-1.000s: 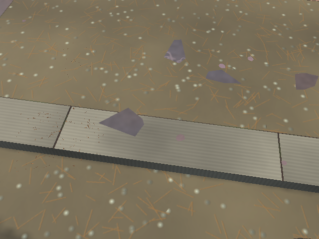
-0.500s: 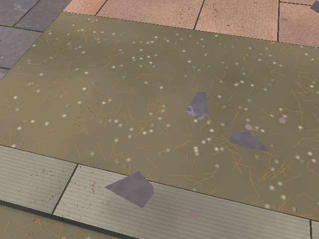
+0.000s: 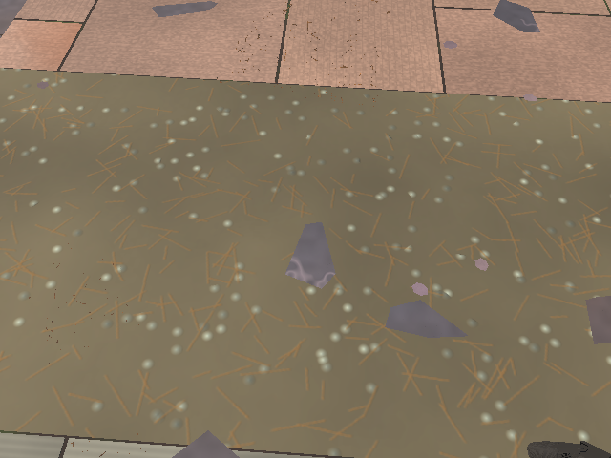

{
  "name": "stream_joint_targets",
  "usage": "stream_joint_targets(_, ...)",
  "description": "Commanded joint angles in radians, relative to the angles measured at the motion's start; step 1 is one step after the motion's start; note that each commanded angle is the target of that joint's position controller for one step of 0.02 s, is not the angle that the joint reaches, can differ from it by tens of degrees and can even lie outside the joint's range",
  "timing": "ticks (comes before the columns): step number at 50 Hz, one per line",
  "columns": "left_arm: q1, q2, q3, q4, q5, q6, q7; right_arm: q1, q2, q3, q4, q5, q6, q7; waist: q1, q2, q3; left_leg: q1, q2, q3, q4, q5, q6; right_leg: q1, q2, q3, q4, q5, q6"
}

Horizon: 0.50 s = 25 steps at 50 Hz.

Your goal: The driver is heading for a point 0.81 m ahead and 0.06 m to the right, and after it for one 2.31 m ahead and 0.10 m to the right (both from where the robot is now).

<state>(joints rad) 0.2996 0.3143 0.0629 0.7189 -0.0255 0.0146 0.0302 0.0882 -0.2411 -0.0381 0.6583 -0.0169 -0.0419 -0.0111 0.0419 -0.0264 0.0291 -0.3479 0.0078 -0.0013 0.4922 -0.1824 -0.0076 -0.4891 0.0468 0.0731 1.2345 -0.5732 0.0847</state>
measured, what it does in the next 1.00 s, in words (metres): steps on the spot: right foot, then left foot 0.04 m higher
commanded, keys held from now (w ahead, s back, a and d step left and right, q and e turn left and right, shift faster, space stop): e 0.42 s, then no key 0.10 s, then q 0.34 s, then w+q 0.14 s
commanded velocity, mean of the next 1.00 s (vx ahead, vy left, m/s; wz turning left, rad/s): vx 0.06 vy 0.00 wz -0.20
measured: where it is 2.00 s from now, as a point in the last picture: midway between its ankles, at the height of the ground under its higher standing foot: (278, 434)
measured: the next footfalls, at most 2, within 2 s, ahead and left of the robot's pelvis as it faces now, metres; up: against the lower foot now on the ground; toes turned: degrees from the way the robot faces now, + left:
right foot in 0.26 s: +0.08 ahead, -0.13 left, +0.00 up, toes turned -12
left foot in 0.58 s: +0.14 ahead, +0.11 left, +0.04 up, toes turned -2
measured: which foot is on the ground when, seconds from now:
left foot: down 0.00-0.26, up 0.28-0.56, down 0.58-1.00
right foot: up 0.00-0.24, down 0.26-1.00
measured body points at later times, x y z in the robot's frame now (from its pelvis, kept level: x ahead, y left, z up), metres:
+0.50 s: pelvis +0.07 -0.03 +0.01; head +0.10 -0.07 +0.46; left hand +0.30 +0.19 -0.06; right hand +0.15 -0.35 -0.10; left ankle +0.08 +0.12 -0.62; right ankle +0.04 -0.12 -0.73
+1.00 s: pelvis +0.09 +0.01 +0.00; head +0.11 +0.03 +0.45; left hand +0.25 +0.26 -0.13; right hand +0.17 -0.28 -0.10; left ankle +0.10 +0.12 -0.69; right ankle +0.04 -0.12 -0.73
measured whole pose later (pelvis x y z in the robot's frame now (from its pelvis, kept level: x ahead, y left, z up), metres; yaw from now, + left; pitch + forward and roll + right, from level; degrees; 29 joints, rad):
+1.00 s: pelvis +0.09 +0.01 +0.00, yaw -9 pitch +1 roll -1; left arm 0.19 0.27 0.06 0.77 -0.01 0.03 0.05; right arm 0.20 -0.25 -0.07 0.71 0.02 0.05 -0.02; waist 0.00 -0.04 0.03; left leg -0.43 0.04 0.07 0.94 -0.64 -0.01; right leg -0.20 -0.06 -0.05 0.50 -0.31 0.01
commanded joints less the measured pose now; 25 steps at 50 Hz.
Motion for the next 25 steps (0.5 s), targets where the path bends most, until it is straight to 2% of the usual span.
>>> stream_joint_targets(1,0.016,0.059,0.021,-0.095,0.004,0.039,0.006,-0.001,-0.145,-0.043,-0.037,-0.008,0.022,-0.014,-0.015,0.183,-0.044,0.131,0.258,-0.152,-0.181,0.407,0.213,-0.143,-0.085,-0.038,0.017,0.087,0.046)
stream_joint_targets(2,0.023,0.029,0.012,-0.106,0.011,0.046,0.005,-0.007,-0.155,-0.048,-0.031,-0.017,0.025,-0.016,-0.008,0.206,-0.048,0.106,0.252,-0.107,-0.188,0.457,0.217,-0.1,-0.078,-0.07,-0.005,0.098,0.05)
stream_joint_targets(4,0.005,0.027,0.009,-0.129,0.018,0.044,-0.003,-0.022,-0.166,-0.053,-0.029,-0.009,0.026,-0.021,-0.005,0.17,-0.088,0.105,0.255,-0.045,-0.175,0.502,0.214,-0.024,-0.097,-0.068,-0.148,0.199,0.034)
stream_joint_targets(5,-0.004,0.031,0.009,-0.137,0.022,0.046,-0.008,-0.035,-0.167,-0.053,-0.033,-0.004,0.027,-0.024,-0.006,0.179,-0.11,0.119,0.274,-0.037,-0.168,0.514,0.21,0.009,-0.102,-0.071,-0.198,0.235,0.024)
stream_joint_targets(8,-0.06,0.044,0.011,-0.173,0.019,0.053,-0.027,-0.031,-0.2,-0.064,-0.024,0.017,0.033,-0.02,-0.024,0.182,-0.122,0.147,0.307,-0.009,-0.148,0.454,0.191,0.089,-0.111,-0.084,-0.371,0.288,-0.014)
stream_joint_targets(9,-0.077,0.069,0.023,-0.178,0.019,0.054,-0.03,-0.021,-0.203,-0.067,-0.024,0.024,0.037,-0.015,-0.032,0.146,-0.118,0.208,0.292,0.009,-0.119,0.447,0.176,0.082,-0.092,-0.097,-0.421,0.277,-0.022)
stream_joint_targets(10,-0.108,0.061,0.024,-0.186,0.017,0.055,-0.034,0.002,-0.209,-0.07,-0.013,0.034,0.042,-0.009,-0.044,0.146,-0.111,0.258,0.289,0.01,-0.079,0.448,0.163,0.091,-0.073,-0.117,-0.527,0.28,-0.032)
stream_joint_targets(11,-0.1,0.049,0.025,-0.184,0.016,0.056,-0.037,0.018,-0.22,-0.074,0.004,0.049,0.044,-0.004,-0.036,0.157,-0.107,0.284,0.288,0.009,-0.032,0.452,0.146,0.14,-0.059,-0.133,-0.686,0.342,-0.052)
stream_joint_targets(12,-0.05,0.057,0.033,-0.167,0.022,0.052,-0.034,0.045,-0.213,-0.073,0.024,0.06,0.044,0.0,-0.016,0.135,-0.123,0.268,0.262,0.029,0.056,0.449,0.115,0.252,-0.025,-0.151,-0.852,0.456,-0.082)
stream_joint_targets(13,-0.014,0.129,0.055,-0.168,0.02,0.047,-0.021,0.11,-0.179,-0.063,0.04,0.041,0.036,0.005,-0.012,0.007,-0.161,0.109,0.195,0.101,0.243,0.3,0.032,0.462,-0.076,-0.041,-0.89,0.743,-0.122)
stream_joint_targets(14,0.017,0.279,0.082,-0.191,0.029,0.045,-0.002,0.115,-0.089,-0.027,-0.008,-0.031,0.026,0.016,-0.042,-0.342,-0.212,-0.259,0.058,0.139,0.613,-0.468,-0.081,0.706,-0.386,0.337,-0.758,1.431,-0.291)
stream_joint_targets(15,0.03,0.233,0.07,-0.214,0.056,0.029,-0.016,0.06,-0.153,-0.044,-0.005,-0.012,0.021,0.015,0.048,-0.201,-0.321,-0.309,0.012,-0.023,0.836,-0.55,-0.111,0.627,-0.487,0.418,-0.772,1.405,-0.48)
stream_joint_targets(16,-0.007,0.21,0.061,-0.21,0.059,0.015,-0.025,0.016,-0.191,-0.057,-0.005,0.024,0.028,0.013,0.043,-0.107,-0.246,-0.335,0.023,-0.05,0.919,-0.493,-0.104,0.562,-0.422,0.345,-0.797,1.251,-0.461)
stream_joint_targets(17,-0.054,0.182,0.056,-0.197,0.043,0.01,-0.02,0.008,-0.177,-0.057,-0.003,0.029,0.035,0.003,0.013,-0.082,-0.159,-0.377,0.031,-0.049,0.912,-0.421,-0.095,0.518,-0.354,0.281,-0.797,1.115,-0.396)
stream_joint_targets(18,-0.082,0.151,0.045,-0.201,0.026,0.013,-0.014,-0.005,-0.171,-0.056,0.002,0.019,0.044,-0.009,0.006,-0.061,-0.117,-0.389,0.038,-0.048,0.892,-0.369,-0.095,0.482,-0.317,0.254,-0.798,1.037,-0.35)
stream_joint_targets(19,-0.111,0.148,0.04,-0.208,0.019,0.019,-0.009,-0.003,-0.178,-0.059,-0.008,0.013,0.051,-0.014,-0.017,-0.073,-0.094,-0.347,0.031,-0.047,0.873,-0.321,-0.099,0.421,-0.289,0.236,-0.81,1.0,-0.333)
stream_joint_targets(20,-0.122,0.15,0.038,-0.219,0.028,0.026,-0.006,0.002,-0.166,-0.058,-0.011,0.011,0.053,-0.012,-0.027,-0.097,-0.095,-0.311,0.007,-0.031,0.899,-0.287,-0.105,0.387,-0.272,0.233,-0.818,1.005,-0.336)
stream_joint_targets(22,-0.136,0.134,0.032,-0.228,0.039,0.029,0.001,0.037,-0.149,-0.053,-0.004,0.018,0.057,-0.008,-0.042,-0.093,-0.12,-0.287,-0.008,-0.024,0.859,-0.246,-0.112,0.397,-0.265,0.219,-0.82,1.016,-0.34)
stream_joint_targets(25,-0.133,0.118,0.026,-0.221,0.037,0.032,0.009,0.02,-0.117,-0.039,-0.011,0.017,0.064,-0.007,-0.036,-0.095,-0.125,-0.235,0.004,-0.017,0.643,-0.213,-0.118,0.408,-0.252,0.198,-0.804,0.984,-0.319)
